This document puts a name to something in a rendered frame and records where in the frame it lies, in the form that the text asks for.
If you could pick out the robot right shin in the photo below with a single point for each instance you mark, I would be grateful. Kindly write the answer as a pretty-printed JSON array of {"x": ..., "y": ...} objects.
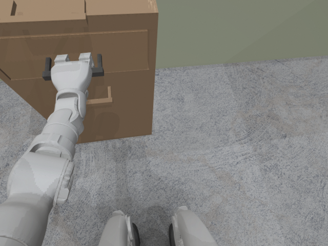
[{"x": 180, "y": 243}]

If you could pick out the handle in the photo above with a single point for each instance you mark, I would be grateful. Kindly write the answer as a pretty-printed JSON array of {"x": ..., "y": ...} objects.
[
  {"x": 44, "y": 21},
  {"x": 98, "y": 71},
  {"x": 99, "y": 102}
]

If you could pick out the right robot thigh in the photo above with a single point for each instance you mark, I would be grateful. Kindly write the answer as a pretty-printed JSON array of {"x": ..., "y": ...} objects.
[{"x": 188, "y": 227}]

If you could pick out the robot left forearm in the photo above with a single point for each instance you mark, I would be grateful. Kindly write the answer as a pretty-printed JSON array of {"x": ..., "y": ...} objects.
[{"x": 62, "y": 130}]

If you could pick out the cabinet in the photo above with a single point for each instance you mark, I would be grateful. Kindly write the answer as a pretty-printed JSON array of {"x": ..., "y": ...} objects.
[{"x": 132, "y": 90}]

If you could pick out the robot left upper arm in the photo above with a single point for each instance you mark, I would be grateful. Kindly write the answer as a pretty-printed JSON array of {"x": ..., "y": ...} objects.
[{"x": 40, "y": 182}]

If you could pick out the drawer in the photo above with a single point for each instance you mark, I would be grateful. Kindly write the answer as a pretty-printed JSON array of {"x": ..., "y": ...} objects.
[{"x": 24, "y": 56}]

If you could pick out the robot left hand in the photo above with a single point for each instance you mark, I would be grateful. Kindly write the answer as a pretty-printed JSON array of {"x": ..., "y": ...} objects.
[{"x": 66, "y": 74}]

